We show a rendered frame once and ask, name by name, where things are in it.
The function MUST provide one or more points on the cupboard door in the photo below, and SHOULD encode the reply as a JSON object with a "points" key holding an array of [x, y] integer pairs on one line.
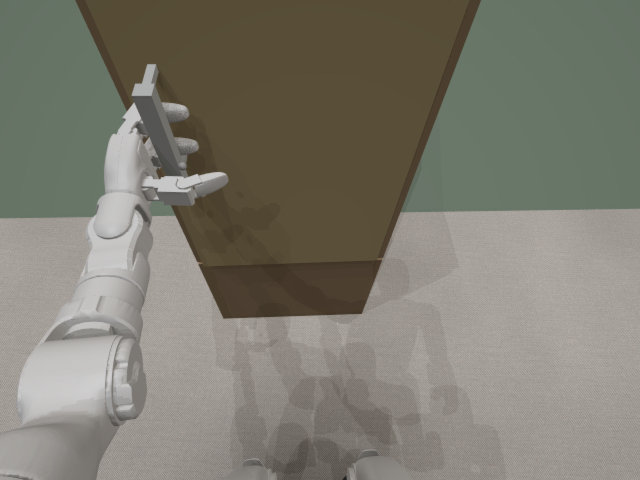
{"points": [[313, 108]]}

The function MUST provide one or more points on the handle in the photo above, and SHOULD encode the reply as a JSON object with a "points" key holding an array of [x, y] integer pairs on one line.
{"points": [[150, 108]]}

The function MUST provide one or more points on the robot left forearm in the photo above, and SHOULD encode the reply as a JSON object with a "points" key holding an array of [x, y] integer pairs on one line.
{"points": [[111, 290]]}

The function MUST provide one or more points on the robot right thigh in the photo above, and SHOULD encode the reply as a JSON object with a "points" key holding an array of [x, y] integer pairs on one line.
{"points": [[377, 468]]}

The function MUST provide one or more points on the left robot upper arm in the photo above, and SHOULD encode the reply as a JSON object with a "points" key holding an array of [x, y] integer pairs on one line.
{"points": [[75, 395]]}

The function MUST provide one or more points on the robot left shin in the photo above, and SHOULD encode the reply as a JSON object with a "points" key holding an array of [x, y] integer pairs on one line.
{"points": [[251, 462]]}

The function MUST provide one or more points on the left robot hand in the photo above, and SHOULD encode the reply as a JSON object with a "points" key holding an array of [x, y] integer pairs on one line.
{"points": [[128, 161]]}

